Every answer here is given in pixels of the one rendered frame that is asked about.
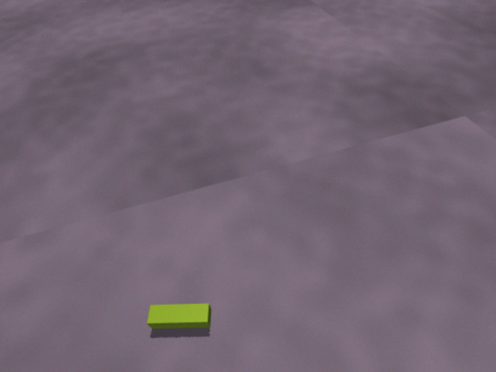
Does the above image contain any carton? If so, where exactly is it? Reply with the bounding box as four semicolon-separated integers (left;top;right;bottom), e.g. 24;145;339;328
147;304;212;329

